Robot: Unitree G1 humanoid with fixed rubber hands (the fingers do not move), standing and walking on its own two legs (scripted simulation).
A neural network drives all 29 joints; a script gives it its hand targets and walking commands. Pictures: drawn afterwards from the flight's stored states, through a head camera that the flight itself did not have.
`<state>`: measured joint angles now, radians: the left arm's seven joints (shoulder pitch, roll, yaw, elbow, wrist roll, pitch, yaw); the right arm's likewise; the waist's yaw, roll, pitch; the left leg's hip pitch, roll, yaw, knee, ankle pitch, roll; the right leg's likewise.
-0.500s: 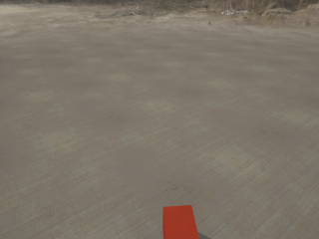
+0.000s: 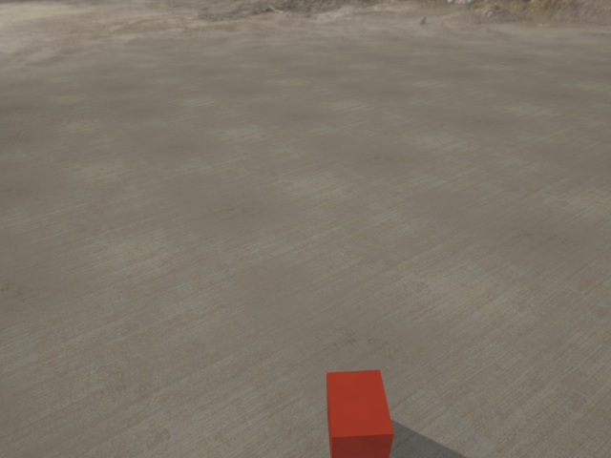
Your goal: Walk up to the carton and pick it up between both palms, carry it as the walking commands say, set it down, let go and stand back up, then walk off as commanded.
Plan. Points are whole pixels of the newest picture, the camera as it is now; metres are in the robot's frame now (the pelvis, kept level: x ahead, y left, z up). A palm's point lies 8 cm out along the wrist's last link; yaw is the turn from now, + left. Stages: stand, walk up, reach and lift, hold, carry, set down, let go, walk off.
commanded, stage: stand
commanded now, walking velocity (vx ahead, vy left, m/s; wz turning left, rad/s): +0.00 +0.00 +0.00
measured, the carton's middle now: (356, 422) +0.50 -0.07 -0.64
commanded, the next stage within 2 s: walk off in 0.46 s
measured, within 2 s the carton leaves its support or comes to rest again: neither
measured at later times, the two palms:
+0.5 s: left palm out of the picture -0.10 +0.26 -0.12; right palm out of the picture -0.02 -0.30 -0.12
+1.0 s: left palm out of the picture -0.11 +0.25 -0.13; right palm out of the picture -0.23 -0.24 -0.15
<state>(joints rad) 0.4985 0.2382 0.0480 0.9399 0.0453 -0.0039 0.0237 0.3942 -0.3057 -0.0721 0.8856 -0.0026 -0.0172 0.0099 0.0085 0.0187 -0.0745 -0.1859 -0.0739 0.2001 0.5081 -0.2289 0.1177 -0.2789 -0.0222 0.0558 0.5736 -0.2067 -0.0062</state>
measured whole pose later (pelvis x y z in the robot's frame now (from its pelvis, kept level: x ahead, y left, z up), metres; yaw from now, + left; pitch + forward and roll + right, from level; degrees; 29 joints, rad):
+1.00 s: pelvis -0.22 +0.01 -0.01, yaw -8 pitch -4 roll +0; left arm 0.26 0.21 0.09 0.86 0.01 0.06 -0.02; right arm 0.31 -0.19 -0.04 0.96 -0.02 0.06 -0.04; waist 0.00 0.02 0.02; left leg -0.38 0.13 0.14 0.71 -0.25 -0.03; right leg -0.31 -0.02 -0.03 0.71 -0.35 0.05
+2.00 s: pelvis -0.52 +0.12 +0.00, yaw -38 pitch +0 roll +0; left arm 0.15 0.20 0.10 0.95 0.03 0.08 0.01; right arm 0.11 -0.24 -0.07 0.97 0.01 0.06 -0.04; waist 0.03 -0.03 0.13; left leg -0.33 0.00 -0.02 0.77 -0.46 -0.07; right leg -0.39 0.04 0.09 0.60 -0.20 0.01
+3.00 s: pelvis -0.63 +0.24 +0.01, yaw -52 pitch -3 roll -1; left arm 0.29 0.15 0.02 1.17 0.02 0.02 0.03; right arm 0.25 -0.11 -0.01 1.17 -0.01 0.02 -0.02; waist -0.01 -0.01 0.03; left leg -0.20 0.05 0.09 0.45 -0.19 0.01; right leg -0.14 -0.01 -0.01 0.41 -0.21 0.02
